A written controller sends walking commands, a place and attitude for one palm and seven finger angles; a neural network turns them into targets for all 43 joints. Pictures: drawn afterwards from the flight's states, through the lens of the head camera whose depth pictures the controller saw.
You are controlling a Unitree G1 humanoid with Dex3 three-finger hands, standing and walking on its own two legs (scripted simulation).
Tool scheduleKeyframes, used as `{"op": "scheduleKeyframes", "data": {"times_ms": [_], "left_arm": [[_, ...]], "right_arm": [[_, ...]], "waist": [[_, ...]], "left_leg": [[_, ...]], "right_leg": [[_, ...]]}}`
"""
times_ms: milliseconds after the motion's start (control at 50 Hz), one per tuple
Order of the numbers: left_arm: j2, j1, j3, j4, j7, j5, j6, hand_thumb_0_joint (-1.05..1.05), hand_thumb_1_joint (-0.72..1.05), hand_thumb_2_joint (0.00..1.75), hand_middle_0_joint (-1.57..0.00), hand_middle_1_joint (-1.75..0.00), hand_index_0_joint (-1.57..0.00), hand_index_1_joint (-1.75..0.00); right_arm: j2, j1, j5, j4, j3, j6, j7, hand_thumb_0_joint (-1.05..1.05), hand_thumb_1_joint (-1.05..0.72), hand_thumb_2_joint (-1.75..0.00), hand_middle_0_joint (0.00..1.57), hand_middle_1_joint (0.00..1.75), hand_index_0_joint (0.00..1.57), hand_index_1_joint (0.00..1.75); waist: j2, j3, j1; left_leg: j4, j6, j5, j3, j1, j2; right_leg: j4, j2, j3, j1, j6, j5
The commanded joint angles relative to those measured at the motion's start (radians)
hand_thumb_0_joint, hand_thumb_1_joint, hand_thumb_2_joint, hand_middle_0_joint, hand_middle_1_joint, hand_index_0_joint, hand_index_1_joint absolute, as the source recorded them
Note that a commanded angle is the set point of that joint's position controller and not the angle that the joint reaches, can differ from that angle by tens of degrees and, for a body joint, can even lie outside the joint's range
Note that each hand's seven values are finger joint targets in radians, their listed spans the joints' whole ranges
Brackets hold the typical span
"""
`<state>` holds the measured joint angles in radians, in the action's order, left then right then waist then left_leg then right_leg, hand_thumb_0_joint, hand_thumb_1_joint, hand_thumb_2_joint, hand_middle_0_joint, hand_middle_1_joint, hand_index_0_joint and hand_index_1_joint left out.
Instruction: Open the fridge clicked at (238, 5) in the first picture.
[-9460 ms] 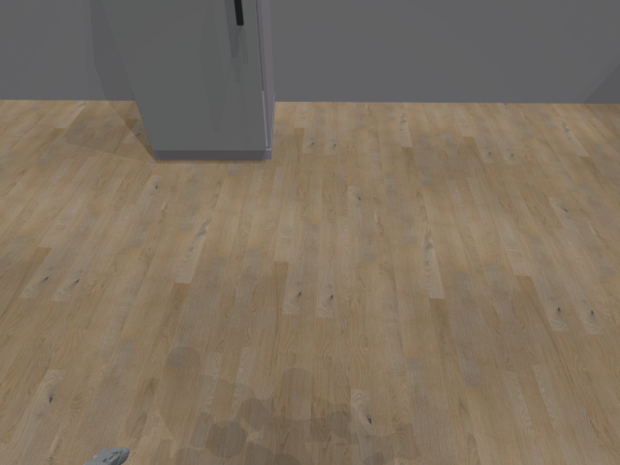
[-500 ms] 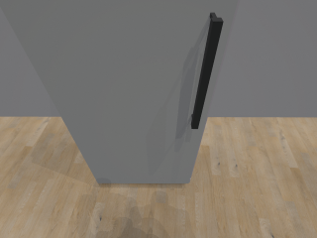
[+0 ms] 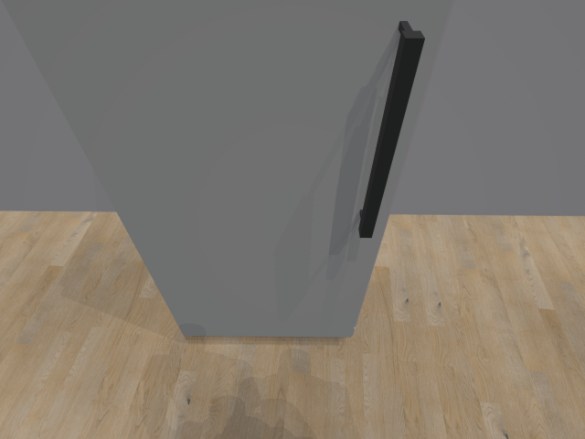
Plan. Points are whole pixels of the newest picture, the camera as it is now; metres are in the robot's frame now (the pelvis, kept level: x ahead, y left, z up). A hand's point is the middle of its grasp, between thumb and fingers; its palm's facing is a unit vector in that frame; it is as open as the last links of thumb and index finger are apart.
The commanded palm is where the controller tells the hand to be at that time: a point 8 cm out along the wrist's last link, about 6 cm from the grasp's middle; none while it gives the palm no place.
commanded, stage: look again from close up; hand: right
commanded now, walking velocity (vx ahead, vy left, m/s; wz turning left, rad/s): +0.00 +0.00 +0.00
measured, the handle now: (381, 150) +0.53 -0.11 +0.12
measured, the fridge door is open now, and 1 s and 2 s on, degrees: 0 0 0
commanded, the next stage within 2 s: raise the hand to about handle height in 0.16 s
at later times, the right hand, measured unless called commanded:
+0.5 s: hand (438, 384) +0.21 -0.17 -0.01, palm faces +0.16 +0.99 -0.06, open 7.7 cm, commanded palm +0.12 -0.23 -0.05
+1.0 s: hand (455, 392) +0.20 -0.19 -0.01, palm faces -0.06 +1.00 -0.06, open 10.5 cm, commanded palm +0.17 -0.26 +0.00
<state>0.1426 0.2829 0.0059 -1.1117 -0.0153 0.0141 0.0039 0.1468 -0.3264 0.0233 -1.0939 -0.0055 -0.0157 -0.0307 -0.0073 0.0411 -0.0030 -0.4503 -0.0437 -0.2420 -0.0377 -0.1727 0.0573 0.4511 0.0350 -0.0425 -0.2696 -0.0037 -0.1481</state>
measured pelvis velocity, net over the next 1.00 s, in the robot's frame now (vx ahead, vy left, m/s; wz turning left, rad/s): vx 0.00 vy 0.02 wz -0.02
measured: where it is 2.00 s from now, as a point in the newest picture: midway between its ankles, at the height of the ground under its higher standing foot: outside the picture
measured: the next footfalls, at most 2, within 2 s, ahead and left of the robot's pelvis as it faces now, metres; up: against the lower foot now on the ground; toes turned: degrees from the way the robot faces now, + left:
none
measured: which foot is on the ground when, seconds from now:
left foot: down 0.00-1.00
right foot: down 0.00-1.00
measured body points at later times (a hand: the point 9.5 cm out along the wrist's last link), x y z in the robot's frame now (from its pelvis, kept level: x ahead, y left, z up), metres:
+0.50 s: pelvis +0.00 +0.00 -0.03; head +0.00 +0.01 +0.42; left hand +0.14 +0.26 -0.12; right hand +0.19 -0.22 +0.00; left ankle +0.00 +0.15 -0.74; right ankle +0.06 -0.12 -0.74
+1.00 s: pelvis +0.00 +0.02 -0.08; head +0.05 +0.02 +0.37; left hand +0.20 +0.23 -0.16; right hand +0.20 -0.25 -0.01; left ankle +0.00 +0.15 -0.74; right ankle +0.06 -0.12 -0.74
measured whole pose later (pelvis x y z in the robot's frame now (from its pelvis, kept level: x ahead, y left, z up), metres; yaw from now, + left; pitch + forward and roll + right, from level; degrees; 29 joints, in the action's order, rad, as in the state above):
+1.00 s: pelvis +0.00 +0.02 -0.08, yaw -1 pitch +11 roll +3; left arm 0.17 0.21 -0.01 -0.57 -0.07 -0.03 0.21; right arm 0.29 -0.41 -0.33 0.03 0.26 -0.29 0.44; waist 0.05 -0.11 -0.02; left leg -1.06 -0.01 -0.54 -0.09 -0.70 0.01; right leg 1.10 0.08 0.06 -0.85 -0.04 -0.43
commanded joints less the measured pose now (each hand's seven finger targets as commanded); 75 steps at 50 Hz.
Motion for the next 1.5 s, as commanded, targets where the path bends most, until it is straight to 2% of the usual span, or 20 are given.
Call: {"op": "scheduleKeyframes", "data": {"times_ms": [0,220,240,260,280,300,320,360,400,460,500,520,580,620,720,780,920,1020,1180,1480], "left_arm": [[0.096,0.046,0.023,0.030,0.000,-0.002,0.011,0.00,0.90,0.90,-0.20,-0.30,-0.20,-0.30],[0.098,0.045,0.021,0.026,-0.003,-0.003,0.014,0.00,0.90,0.90,-0.20,-0.30,-0.20,-0.30],[0.135,-0.051,0.021,0.093,0.002,-0.008,0.022,0.00,0.90,0.90,-0.20,-0.30,-0.20,-0.30],[0.288,-0.030,0.028,0.458,-0.048,-0.051,0.171,0.00,0.90,0.90,-0.20,-0.30,-0.20,-0.30],[0.206,-0.101,0.004,0.394,-0.081,-0.060,0.276,0.00,0.90,0.90,-0.20,-0.30,-0.20,-0.30],[0.155,-0.107,0.000,0.355,-0.070,-0.080,0.308,0.00,0.90,0.90,-0.20,-0.30,-0.20,-0.30],[0.176,-0.035,0.024,0.376,-0.067,-0.094,0.318,0.00,0.90,0.90,-0.20,-0.30,-0.20,-0.30],[0.222,-0.100,0.042,0.458,-0.075,-0.066,0.350,0.00,0.90,0.90,-0.20,-0.30,-0.20,-0.30],[0.222,-0.121,0.062,0.494,-0.063,-0.035,0.344,0.00,0.90,0.90,-0.20,-0.30,-0.20,-0.30],[0.211,-0.152,0.095,0.573,-0.005,-0.023,0.320,0.00,0.90,0.90,-0.20,-0.30,-0.20,-0.30],[0.219,-0.184,0.110,0.637,0.023,-0.029,0.308,0.00,0.90,0.90,-0.20,-0.30,-0.20,-0.30],[0.219,-0.179,0.120,0.673,0.029,-0.037,0.297,0.00,0.90,0.90,-0.20,-0.30,-0.20,-0.30],[0.209,-0.209,0.112,0.770,0.002,-0.056,0.265,0.00,0.90,0.90,-0.20,-0.30,-0.20,-0.30],[0.198,-0.178,0.101,0.779,-0.017,-0.052,0.255,0.00,0.90,0.90,-0.20,-0.30,-0.20,-0.30],[0.192,-0.100,0.083,0.726,-0.043,-0.029,0.266,0.00,0.90,0.90,-0.20,-0.30,-0.20,-0.30],[0.206,-0.108,0.079,0.695,-0.056,-0.041,0.279,0.00,0.90,0.90,-0.20,-0.30,-0.20,-0.30],[0.197,-0.149,0.067,0.717,-0.074,-0.058,0.274,0.00,0.90,0.90,-0.20,-0.30,-0.20,-0.30],[0.193,-0.137,0.061,0.711,-0.071,-0.052,0.280,0.00,0.90,0.90,-0.20,-0.30,-0.20,-0.30],[0.234,-0.086,0.055,0.712,-0.071,-0.065,0.308,0.00,0.90,0.90,-0.20,-0.30,-0.20,-0.30],[0.260,-0.069,0.026,0.720,-0.083,-0.072,0.306,0.00,0.90,0.90,-0.20,-0.30,-0.20,-0.30]], "right_arm": [[0.098,-0.076,-0.003,0.027,0.024,-0.008,-0.006,0.00,-0.90,-0.90,0.20,0.30,0.20,0.30],[0.099,-0.071,-0.003,0.025,0.023,-0.009,-0.005,0.00,-0.90,-0.90,0.20,0.30,0.20,0.30],[0.113,-0.107,0.007,0.000,0.016,-0.019,-0.040,0.00,-0.90,-0.90,0.20,0.30,0.20,0.30],[0.314,0.634,-0.219,1.627,0.094,-0.244,-0.038,0.00,-0.88,-0.89,0.20,0.32,0.20,0.32],[0.272,0.193,-0.141,1.375,0.132,-0.196,-0.102,0.00,-0.85,-0.88,0.20,0.33,0.20,0.33],[-0.041,-0.175,-0.142,1.027,-0.066,-0.060,-0.111,0.00,-0.83,-0.87,0.21,0.34,0.21,0.34],[-0.111,-0.161,-0.182,1.067,-0.103,-0.034,-0.099,0.00,-0.81,-0.86,0.21,0.36,0.21,0.36],[0.048,-0.026,-0.185,1.215,0.000,-0.162,-0.081,0.00,-0.76,-0.84,0.21,0.39,0.21,0.39],[0.021,-0.130,-0.189,1.034,0.054,-0.277,-0.010,0.00,-0.71,-0.82,0.21,0.42,0.21,0.42],[0.048,-0.316,-0.229,0.902,0.146,-0.497,0.195,0.00,-0.64,-0.79,0.22,0.47,0.22,0.47],[0.116,-0.307,-0.248,0.922,0.197,-0.618,0.340,0.00,-0.60,-0.77,0.22,0.50,0.22,0.50],[0.191,-0.346,-0.261,0.917,0.288,-0.620,0.387,0.00,-0.57,-0.76,0.22,0.51,0.22,0.51],[0.195,-0.286,-0.336,1.131,0.316,-0.526,0.426,0.00,-0.50,-0.73,0.23,0.55,0.23,0.55],[0.196,-0.172,-0.367,1.280,0.309,-0.500,0.405,0.00,-0.46,-0.71,0.23,0.58,0.23,0.58],[0.199,-0.013,-0.344,1.499,0.240,-0.553,0.388,0.00,-0.34,-0.66,0.24,0.66,0.24,0.66],[0.224,-0.024,-0.342,1.395,0.258,-0.518,0.439,0.00,-0.27,-0.63,0.25,0.70,0.25,0.70],[0.311,-0.116,-0.398,1.306,0.414,-0.309,0.465,0.00,-0.11,-0.56,0.26,0.81,0.26,0.81],[0.295,-0.089,-0.411,1.285,0.425,-0.323,0.415,0.00,0.01,-0.51,0.27,0.88,0.27,0.88],[0.337,0.005,-0.406,1.275,0.415,-0.362,0.453,0.00,0.20,-0.43,0.28,1.00,0.28,1.00],[0.431,0.224,-0.416,1.193,0.470,-0.245,0.484,0.00,0.50,-0.30,0.30,1.20,0.30,1.20]], "waist": [[0.015,0.052,0.000],[0.014,0.039,-0.002],[0.025,0.053,-0.030],[0.202,-0.474,0.127],[0.273,-0.444,-0.003],[0.187,-0.192,0.035],[0.118,-0.092,0.034],[-0.030,-0.026,0.067],[-0.195,0.016,0.033],[-0.201,-0.057,-0.047],[-0.119,-0.121,-0.042],[-0.052,-0.168,-0.076],[0.026,-0.292,-0.076],[0.042,-0.274,-0.039],[0.107,-0.333,0.049],[0.094,-0.302,0.060],[0.060,-0.377,-0.025],[-0.011,-0.311,-0.018],[0.057,-0.311,0.000],[0.115,-0.262,0.002]], "left_leg": [[0.120,0.057,-0.090,0.060,-0.107,0.051],[0.111,0.055,-0.039,0.056,-0.082,0.046],[0.125,0.063,0.109,0.113,-0.103,0.079],[-0.016,0.063,0.104,-0.035,-0.002,-0.027],[-0.099,0.088,-0.018,-0.063,-0.046,-0.048],[-0.106,0.073,-0.056,-0.092,-0.151,-0.046],[-0.086,0.060,-0.085,-0.098,-0.171,-0.042],[-0.080,0.046,-0.222,-0.084,-0.285,-0.054],[-0.150,0.042,-0.328,-0.095,-0.423,-0.067],[-0.281,0.061,-0.335,-0.061,-0.502,-0.059],[-0.356,0.072,-0.280,-0.025,-0.514,-0.050],[-0.388,0.081,-0.232,0.002,-0.482,-0.044],[-0.413,0.065,-0.190,0.023,-0.466,-0.047],[-0.411,0.057,-0.238,0.041,-0.514,-0.060],[-0.486,0.056,0.011,0.016,-0.580,-0.082],[-0.457,0.052,-0.074,0.025,-0.611,-0.083],[-0.386,0.051,-0.076,0.024,-0.447,-0.073],[-0.364,0.044,-0.098,-0.003,-0.457,-0.076],[-0.331,0.048,-0.165,-0.015,-0.474,-0.078],[-0.261,0.054,-0.091,-0.044,-0.403,-0.093]], "right_leg": [[-0.110,0.051,0.074,0.019,0.006,-0.123],[-0.107,0.060,0.076,0.029,0.009,-0.083],[0.087,0.068,0.040,-0.002,-0.013,-0.024],[-0.022,-0.034,0.011,0.301,0.018,0.002],[-0.056,0.002,0.013,0.266,0.021,-0.060],[-0.070,0.007,0.048,0.074,0.012,-0.188],[-0.054,-0.008,0.068,-0.025,-0.004,-0.246],[0.039,-0.025,0.071,-0.078,0.004,-0.292],[0.149,-0.036,0.055,-0.232,-0.007,-0.292],[0.306,-0.041,0.024,-0.380,-0.022,-0.257],[0.400,-0.043,0.018,-0.427,-0.018,-0.228],[0.428,-0.048,0.010,-0.433,-0.010,-0.192],[0.459,-0.050,-0.008,-0.407,0.009,-0.180],[0.482,-0.036,0.023,-0.415,0.015,-0.211],[0.583,-0.015,0.059,-0.367,0.036,-0.049],[0.587,-0.010,0.065,-0.409,0.035,-0.113],[0.495,-0.023,0.064,-0.365,0.032,-0.073],[0.448,-0.023,0.070,-0.361,0.026,-0.091],[0.385,-0.024,0.065,-0.289,0.031,-0.150],[0.284,-0.023,0.074,-0.171,0.025,-0.138]]}}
